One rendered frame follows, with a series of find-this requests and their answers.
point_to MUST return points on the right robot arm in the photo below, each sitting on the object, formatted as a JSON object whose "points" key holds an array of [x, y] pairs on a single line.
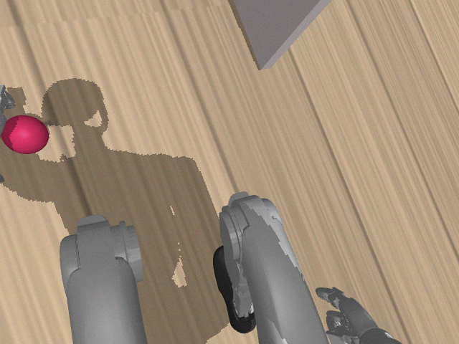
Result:
{"points": [[377, 336]]}

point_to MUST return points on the right robot foot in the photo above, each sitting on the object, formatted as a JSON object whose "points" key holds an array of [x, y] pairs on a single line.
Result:
{"points": [[240, 324]]}

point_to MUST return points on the ball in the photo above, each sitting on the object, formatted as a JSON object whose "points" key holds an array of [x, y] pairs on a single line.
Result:
{"points": [[25, 134]]}

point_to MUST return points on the right robot hand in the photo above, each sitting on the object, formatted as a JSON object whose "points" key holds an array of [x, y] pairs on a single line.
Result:
{"points": [[352, 320]]}

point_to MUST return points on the left robot hand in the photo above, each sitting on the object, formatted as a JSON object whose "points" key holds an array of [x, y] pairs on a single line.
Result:
{"points": [[6, 102]]}

